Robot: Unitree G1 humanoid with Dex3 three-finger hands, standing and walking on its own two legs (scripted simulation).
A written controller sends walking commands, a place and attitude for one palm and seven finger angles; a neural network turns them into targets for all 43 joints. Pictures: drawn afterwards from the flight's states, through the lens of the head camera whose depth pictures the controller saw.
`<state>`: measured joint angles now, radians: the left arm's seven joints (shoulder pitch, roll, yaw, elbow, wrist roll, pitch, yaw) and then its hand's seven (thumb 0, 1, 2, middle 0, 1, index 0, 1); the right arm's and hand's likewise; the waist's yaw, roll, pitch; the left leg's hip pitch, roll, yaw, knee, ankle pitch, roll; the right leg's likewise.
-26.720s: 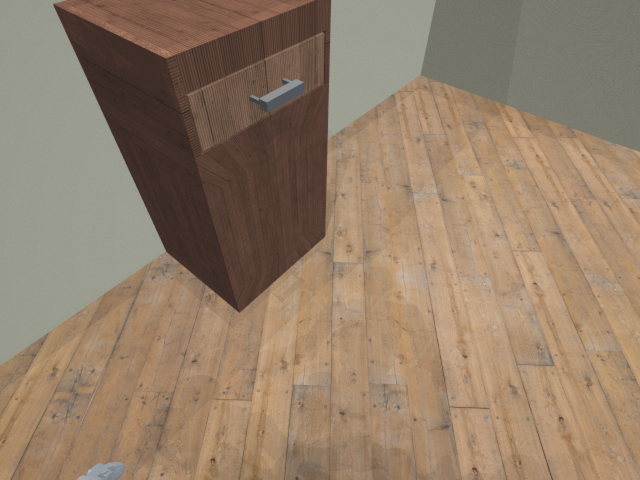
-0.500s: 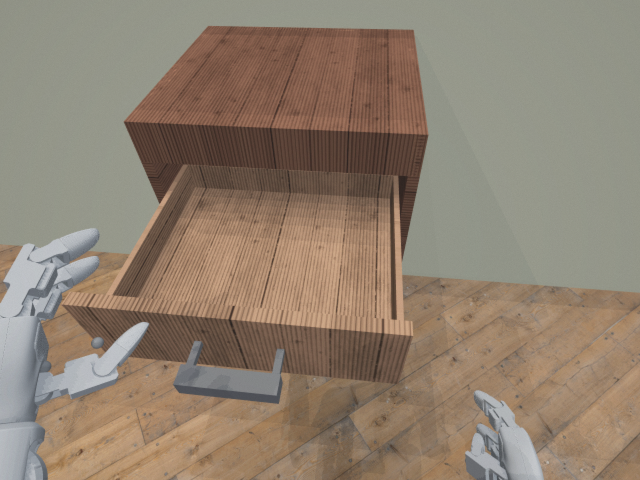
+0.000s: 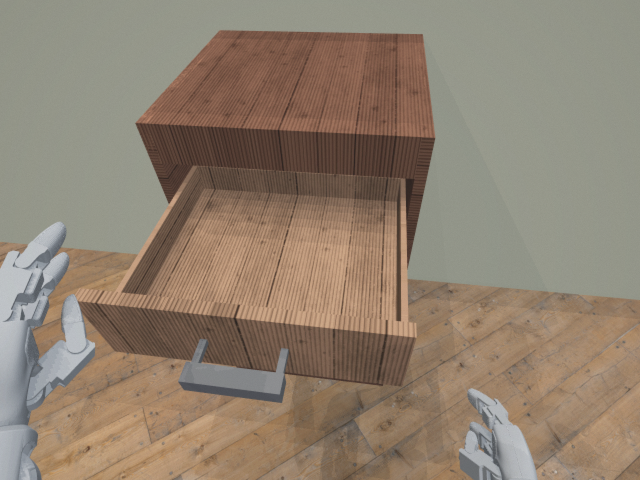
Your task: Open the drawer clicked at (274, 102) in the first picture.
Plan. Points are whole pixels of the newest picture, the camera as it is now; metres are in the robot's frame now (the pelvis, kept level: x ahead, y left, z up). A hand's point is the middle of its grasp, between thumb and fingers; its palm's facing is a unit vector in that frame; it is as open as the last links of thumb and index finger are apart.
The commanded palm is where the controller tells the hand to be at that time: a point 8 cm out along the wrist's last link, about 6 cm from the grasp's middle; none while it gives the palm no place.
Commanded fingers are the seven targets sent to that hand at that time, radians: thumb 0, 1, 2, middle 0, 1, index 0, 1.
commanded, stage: step back with the hand held close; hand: left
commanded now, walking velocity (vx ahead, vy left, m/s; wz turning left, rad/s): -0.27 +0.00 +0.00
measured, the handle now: (238, 365) +0.26 +0.15 -0.01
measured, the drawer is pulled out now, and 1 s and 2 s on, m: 0.30 0.30 0.30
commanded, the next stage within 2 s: stop stepping back and stand still in 1.14 s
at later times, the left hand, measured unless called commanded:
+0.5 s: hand (54, 405) +0.13 +0.24 +0.16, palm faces +0.35 -0.79 -0.50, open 7.4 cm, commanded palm +0.07 +0.29 +0.18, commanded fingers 0.00 0.90 0.90 -0.20 -0.30 -0.20 -0.30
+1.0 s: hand out of the picture +0.07 +0.21 +0.17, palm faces +0.32 -0.85 -0.42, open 7.5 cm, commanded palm +0.00 +0.26 +0.18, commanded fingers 0.00 0.90 0.90 -0.20 -0.30 -0.20 -0.30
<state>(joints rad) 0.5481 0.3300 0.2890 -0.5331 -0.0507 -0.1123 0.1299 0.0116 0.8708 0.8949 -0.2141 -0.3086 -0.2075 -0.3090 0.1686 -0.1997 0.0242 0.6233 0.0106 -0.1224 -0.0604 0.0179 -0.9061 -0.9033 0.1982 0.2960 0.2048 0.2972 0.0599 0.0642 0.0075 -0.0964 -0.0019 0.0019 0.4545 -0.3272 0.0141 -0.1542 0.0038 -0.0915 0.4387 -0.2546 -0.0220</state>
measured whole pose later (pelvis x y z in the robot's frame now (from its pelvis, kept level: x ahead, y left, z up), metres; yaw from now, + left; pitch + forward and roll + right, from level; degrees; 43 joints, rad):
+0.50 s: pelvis -0.06 +0.00 -0.01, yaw +1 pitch +2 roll +0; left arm 0.66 0.40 0.39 -0.64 -0.03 -0.23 0.16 0.01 0.88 0.90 -0.22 -0.30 -0.21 -0.30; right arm 0.20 -0.21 -0.01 0.54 0.00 -0.08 -0.09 0.02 -0.91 -0.90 0.20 0.30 0.20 0.30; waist -0.02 0.00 0.02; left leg -0.35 -0.02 0.00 0.59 -0.29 0.03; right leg -0.39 -0.03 -0.10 0.56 -0.21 -0.02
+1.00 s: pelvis -0.14 -0.02 -0.01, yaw +0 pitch +2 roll -1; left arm 0.59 0.40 0.36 -0.62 -0.06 -0.23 0.13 0.01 0.89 0.90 -0.21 -0.30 -0.21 -0.30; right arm 0.18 -0.18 0.02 0.63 0.01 -0.14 -0.04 0.02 -0.90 -0.90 0.20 0.30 0.21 0.30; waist 0.00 -0.01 0.01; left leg -0.50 0.01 -0.04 0.80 -0.37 -0.01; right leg -0.30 0.05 -0.03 0.52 -0.26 -0.04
